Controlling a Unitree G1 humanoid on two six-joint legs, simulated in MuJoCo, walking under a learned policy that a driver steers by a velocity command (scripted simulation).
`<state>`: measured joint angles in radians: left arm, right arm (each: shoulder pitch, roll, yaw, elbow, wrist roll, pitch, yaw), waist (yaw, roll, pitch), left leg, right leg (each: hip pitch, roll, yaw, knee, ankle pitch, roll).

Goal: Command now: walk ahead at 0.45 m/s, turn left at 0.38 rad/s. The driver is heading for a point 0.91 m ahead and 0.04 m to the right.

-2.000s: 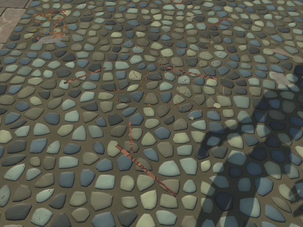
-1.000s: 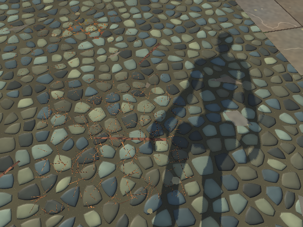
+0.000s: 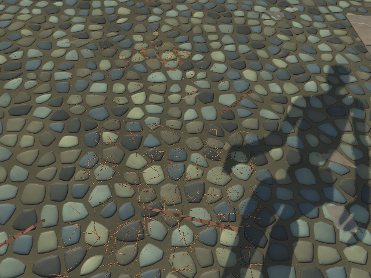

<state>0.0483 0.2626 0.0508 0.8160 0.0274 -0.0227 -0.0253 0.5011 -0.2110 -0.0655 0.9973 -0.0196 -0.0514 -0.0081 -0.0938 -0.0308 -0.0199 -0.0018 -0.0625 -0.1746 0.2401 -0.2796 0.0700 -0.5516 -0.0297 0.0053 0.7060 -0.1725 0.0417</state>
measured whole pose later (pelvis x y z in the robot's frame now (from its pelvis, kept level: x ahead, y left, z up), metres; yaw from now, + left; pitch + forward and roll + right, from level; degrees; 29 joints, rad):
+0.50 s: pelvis +0.26 -0.03 -0.01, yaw +4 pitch +1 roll -1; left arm 0.47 0.19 0.03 1.00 0.01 -0.09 0.00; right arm 0.03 -0.22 -0.03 0.82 -0.03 -0.04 0.05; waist 0.06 0.04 0.04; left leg -0.61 0.06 0.05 0.66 -0.06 0.04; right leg 0.07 0.07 -0.06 0.18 -0.28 -0.06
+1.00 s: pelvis +0.52 +0.02 +0.00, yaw +3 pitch +0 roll +1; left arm 0.10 0.23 0.04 0.88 0.03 -0.02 -0.03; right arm 0.44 -0.20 -0.04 1.03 -0.01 -0.09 0.01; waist -0.05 -0.04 0.04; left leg 0.04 -0.10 0.08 0.17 -0.22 0.09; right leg -0.63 -0.11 -0.03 0.75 -0.04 -0.02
